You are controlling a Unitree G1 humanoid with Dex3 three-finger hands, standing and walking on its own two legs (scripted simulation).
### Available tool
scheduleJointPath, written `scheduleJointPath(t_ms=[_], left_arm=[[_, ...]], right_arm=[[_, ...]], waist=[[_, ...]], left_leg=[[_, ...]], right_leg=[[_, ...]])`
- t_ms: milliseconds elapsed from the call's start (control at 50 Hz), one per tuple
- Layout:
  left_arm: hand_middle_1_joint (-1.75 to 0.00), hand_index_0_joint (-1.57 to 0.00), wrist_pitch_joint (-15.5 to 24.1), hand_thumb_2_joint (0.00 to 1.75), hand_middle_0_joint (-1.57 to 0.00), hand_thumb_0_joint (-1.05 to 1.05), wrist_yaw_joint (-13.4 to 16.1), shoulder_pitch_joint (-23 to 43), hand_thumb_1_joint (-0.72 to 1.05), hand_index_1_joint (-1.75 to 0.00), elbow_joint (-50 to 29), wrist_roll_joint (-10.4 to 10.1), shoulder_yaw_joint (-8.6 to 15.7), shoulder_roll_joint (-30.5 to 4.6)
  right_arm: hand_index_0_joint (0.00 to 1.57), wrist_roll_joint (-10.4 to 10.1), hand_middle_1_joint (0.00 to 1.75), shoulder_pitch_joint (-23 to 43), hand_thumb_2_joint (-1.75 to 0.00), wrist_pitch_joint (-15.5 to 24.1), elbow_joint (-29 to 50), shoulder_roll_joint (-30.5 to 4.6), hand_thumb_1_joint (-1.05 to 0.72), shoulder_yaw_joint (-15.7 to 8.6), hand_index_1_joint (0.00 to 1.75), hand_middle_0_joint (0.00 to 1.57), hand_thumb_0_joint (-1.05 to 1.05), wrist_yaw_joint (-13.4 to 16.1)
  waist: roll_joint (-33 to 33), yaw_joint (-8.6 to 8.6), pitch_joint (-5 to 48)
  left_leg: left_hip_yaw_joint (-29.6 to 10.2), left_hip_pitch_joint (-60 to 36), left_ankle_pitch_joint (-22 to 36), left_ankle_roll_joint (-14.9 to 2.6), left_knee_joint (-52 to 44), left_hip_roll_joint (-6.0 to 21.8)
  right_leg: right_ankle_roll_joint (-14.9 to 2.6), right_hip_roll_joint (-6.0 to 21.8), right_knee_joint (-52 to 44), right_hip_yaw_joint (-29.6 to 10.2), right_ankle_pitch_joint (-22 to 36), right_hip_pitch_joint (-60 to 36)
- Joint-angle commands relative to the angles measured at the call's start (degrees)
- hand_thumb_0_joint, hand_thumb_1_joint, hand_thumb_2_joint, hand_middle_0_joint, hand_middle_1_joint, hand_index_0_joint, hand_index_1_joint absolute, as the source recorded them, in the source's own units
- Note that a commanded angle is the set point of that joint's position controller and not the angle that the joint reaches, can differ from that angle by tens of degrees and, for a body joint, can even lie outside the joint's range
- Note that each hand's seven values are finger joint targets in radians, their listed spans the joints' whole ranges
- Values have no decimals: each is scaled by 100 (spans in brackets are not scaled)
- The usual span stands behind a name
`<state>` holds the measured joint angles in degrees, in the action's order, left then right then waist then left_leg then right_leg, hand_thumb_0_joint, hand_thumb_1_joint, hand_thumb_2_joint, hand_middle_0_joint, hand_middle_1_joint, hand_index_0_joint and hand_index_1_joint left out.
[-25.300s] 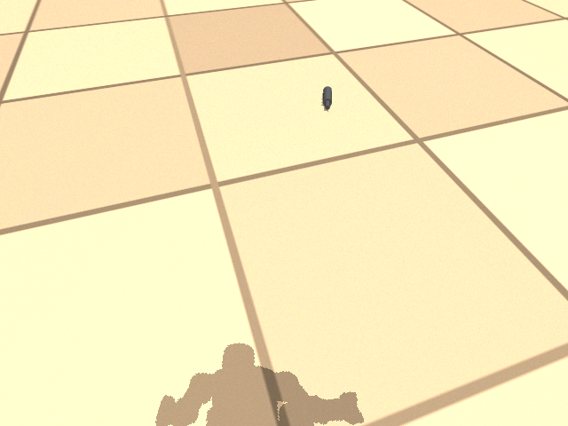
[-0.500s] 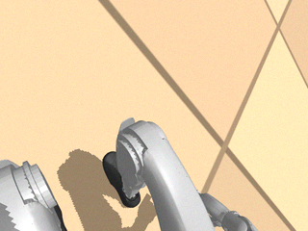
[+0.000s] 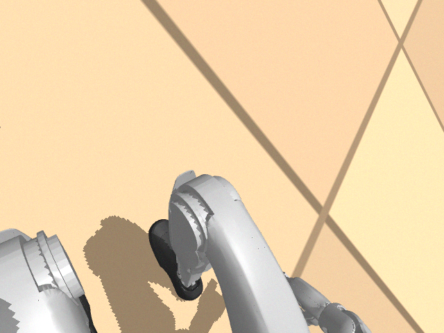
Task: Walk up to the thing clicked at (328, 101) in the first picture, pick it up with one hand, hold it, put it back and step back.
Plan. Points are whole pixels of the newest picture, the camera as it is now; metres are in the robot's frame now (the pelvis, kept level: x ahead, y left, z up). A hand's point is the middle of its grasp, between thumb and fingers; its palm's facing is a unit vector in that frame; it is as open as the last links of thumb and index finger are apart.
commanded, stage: settle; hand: left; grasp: from above
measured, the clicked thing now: out of the picture +0.46 +0.31 -0.28
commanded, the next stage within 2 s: lift in 0.96 s
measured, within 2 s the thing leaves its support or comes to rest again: leaves its support in 0.36 s
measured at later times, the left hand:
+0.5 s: hand out of the picture +0.44 +0.35 -0.24, palm faces -0.41 -0.17 -0.90, open 8.6 cm
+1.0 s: hand out of the picture +0.43 +0.35 -0.15, palm faces -0.44 -0.13 -0.89, open 8.6 cm
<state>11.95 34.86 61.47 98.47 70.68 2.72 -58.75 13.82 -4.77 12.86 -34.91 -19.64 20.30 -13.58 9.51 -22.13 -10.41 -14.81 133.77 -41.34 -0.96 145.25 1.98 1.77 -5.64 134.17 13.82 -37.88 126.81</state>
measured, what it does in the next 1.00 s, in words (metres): stands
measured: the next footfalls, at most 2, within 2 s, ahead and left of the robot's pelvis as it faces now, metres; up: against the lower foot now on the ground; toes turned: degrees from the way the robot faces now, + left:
none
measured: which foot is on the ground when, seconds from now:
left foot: down 0.00-1.00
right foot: down 0.00-1.00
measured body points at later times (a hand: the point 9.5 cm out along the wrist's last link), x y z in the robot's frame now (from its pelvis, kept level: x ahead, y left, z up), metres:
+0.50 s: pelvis +0.00 +0.00 +0.00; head +0.26 +0.14 +0.34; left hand +0.46 +0.35 -0.18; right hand +0.08 -0.25 -0.06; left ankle +0.06 +0.12 -0.28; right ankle +0.11 -0.10 -0.28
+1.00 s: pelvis +0.00 -0.01 +0.02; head +0.23 +0.10 +0.39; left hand +0.45 +0.35 -0.09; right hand +0.10 -0.26 -0.08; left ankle +0.06 +0.12 -0.28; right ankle +0.11 -0.10 -0.28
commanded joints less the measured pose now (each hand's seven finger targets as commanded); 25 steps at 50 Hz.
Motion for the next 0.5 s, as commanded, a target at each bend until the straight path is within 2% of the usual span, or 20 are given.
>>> scheduleJointPath(t_ms=[0, 20, 40, 60, 100, 120, 160, 180, 200, 240, 280, 300, 320, 340, 380, 400, 420, 440, 480], left_arm=[[-54, -98, 3, 48, -95, 0, 79, 1127, 66, -51, -507, -52, -12, -1011], [-54, -99, 6, 47, -96, 0, 89, 1203, 67, -51, -621, -61, 99, -1097], [-54, -100, -16, 49, -97, 0, 85, 961, 68, -51, -279, -64, 21, -998], [-56, -102, -10, 52, -99, 0, 85, 968, 62, -53, -338, -56, 16, -995], [-56, -105, -13, 53, -102, 0, 92, 1146, 67, -53, -556, -94, 90, -1069], [-55, -106, -37, 52, -103, 0, 50, 1185, 68, -53, -480, -80, 47, -1051], [-53, -108, -46, 51, -105, 0, 1, 1177, 70, -51, -665, -100, 128, -1113], [-51, -109, -72, 51, -106, 0, -40, 1132, 70, -49, -605, -89, 83, -1061], [-51, -109, -51, 51, -106, 0, -58, 1258, 70, -49, -889, -81, 157, -1156], [-50, -111, -61, 49, -109, 0, -86, 1258, 74, -47, -1100, -57, 255, -1201], [-49, -112, -48, 48, -110, 0, -123, 1203, 76, -46, -1141, -30, 279, -1160], [-49, -113, -40, 49, -110, 0, -130, 1189, 77, -46, -1320, -34, 396, -1208], [-49, -114, -35, 51, -111, 0, -133, 1120, 77, -47, -1455, -50, 428, -1209], [-48, -115, -34, 51, -113, 0, -157, 1135, 80, -46, -1588, -43, 477, -1217], [-50, -116, -53, 51, -114, 0, -208, 1084, 81, -47, -1825, -62, 403, -948], [-50, -116, -73, 50, -114, 0, -222, 1132, 82, -47, -1861, -82, 441, -926], [-50, -118, -98, 50, -115, 0, -283, 1106, 84, -47, -1909, -135, 233, -623], [-49, -118, -118, 50, -115, 0, -299, 1150, 84, -46, -1826, -152, 416, -863], [-48, -119, -150, 50, -117, 0, -440, 1134, 85, -45, -2014, -182, 165, -507]], right_arm=[[20, -24, 30, -1065, -90, 5, -60, -1873, -89, -578, 30, 20, 0, 65], [20, -19, 30, -1130, -90, -7, -106, -1910, -89, -608, 30, 20, 0, 78], [20, -22, 30, -1028, -90, -12, -73, -1855, -90, -579, 30, 20, 0, 85], [20, -3, 30, -1092, -90, -31, -95, -1873, -91, -576, 30, 20, 0, 78], [20, -28, 30, -1083, -90, -29, -95, -1875, -91, -599, 30, 20, 0, 90], [20, -35, 30, -1086, -90, -16, -106, -1870, -91, -602, 30, 20, 0, 78], [20, -40, 30, -1100, -90, -39, -120, -1902, -91, -652, 30, 20, 0, 85], [20, -54, 30, -1075, -90, -48, -92, -1877, -91, -657, 30, 20, 0, 85], [20, -69, 30, -1107, -90, -62, -115, -1882, -91, -679, 30, 20, 0, 84], [20, -76, 30, -1148, -90, -81, -128, -1843, -91, -706, 30, 20, 0, 73], [20, -67, 30, -1204, -90, -89, -178, -1821, -91, -746, 30, 20, 0, 43], [20, -71, 30, -1275, -90, -107, -182, -1837, -91, -791, 30, 20, 0, 50], [20, -92, 30, -1228, -90, -125, -198, -1817, -91, -845, 30, 20, 0, 57], [20, -102, 30, -1240, -90, -130, -231, -1799, -91, -889, 30, 20, 0, 52], [20, -120, 30, -1336, -90, -156, -280, -1770, -91, -1015, 30, 20, 0, 17], [20, -135, 30, -1367, -90, -168, -321, -1731, -91, -1034, 30, 20, 0, 9], [20, -177, 30, -1275, -90, -168, -230, -1719, -91, -1086, 30, 20, 0, 3], [20, -205, 30, -1384, -90, -184, -355, -1741, -91, -1134, 30, 20, 0, 14], [20, -276, 30, -1316, -90, -194, -251, -1664, -91, -1208, 30, 20, 0, 10]], waist=[[-3015, -227, 3491], [-3163, -172, 3747], [-3036, -202, 3539], [-3038, -232, 3544], [-3175, -159, 3724], [-3270, -204, 3578], [-3445, -114, 3736], [-3296, -144, 3702], [-3532, -98, 3874], [-3552, 3, 4088], [-3556, -44, 3993], [-3608, -19, 4130], [-3658, 84, 4253], [-3772, 98, 4344], [-3886, 94, 4474], [-3789, 75, 4464], [-3716, 112, 4517], [-3573, 76, 4400], [-3547, 192, 4343]], left_leg=[[348, -2608, 1248, 48, -1496, 206], [316, -2808, 1433, 75, -1539, 214], [325, -2662, 1310, 69, -1541, 220], [351, -2630, 1338, 56, -1519, 217], [318, -2796, 1423, 82, -1548, 222], [300, -2775, 1297, 98, -1595, 213], [280, -2898, 1356, 123, -1650, 218], [281, -2846, 1302, 112, -1634, 215], [306, -2943, 1440, 120, -1621, 211], [348, -3025, 1639, 116, -1554, 193], [429, -2925, 1677, 102, -1481, 183], [436, -2992, 1706, 104, -1529, 174], [455, -3032, 1672, 103, -1547, 176], [468, -3134, 1745, 120, -1535, 177], [504, -3188, 1842, 118, -1548, 172], [516, -3102, 1821, 104, -1506, 164], [541, -3047, 1767, 82, -1518, 151], [548, -2868, 1598, 56, -1529, 146], [563, -2784, 1294, 57, -1677, 122]], right_leg=[[-267, -224, -1120, 282, 1511, -2094], [-278, -213, -1069, 308, 1615, -2190], [-287, -225, -1079, 293, 1549, -2146], [-270, -242, -1126, 281, 1586, -2228], [-285, -227, -1073, 309, 1615, -2155], [-313, -197, -1014, 308, 1489, -1993], [-323, -195, -997, 326, 1492, -1980], [-323, -190, -996, 312, 1470, -1994], [-327, -194, -998, 298, 1568, -2037], [-327, -172, -955, 277, 1720, -2068], [-330, -187, -997, 249, 1763, -2094], [-338, -192, -1013, 252, 1774, -2133], [-343, -197, -1033, 229, 1755, -2124], [-357, -179, -998, 225, 1775, -2057], [-364, -180, -979, 173, 1870, -2087], [-362, -171, -1002, 190, 1864, -2009], [-354, -184, -1043, 159, 1833, -1955], [-355, -172, -1084, 142, 1721, -1910], [-386, -149, -1103, 78, 1441, -1765]])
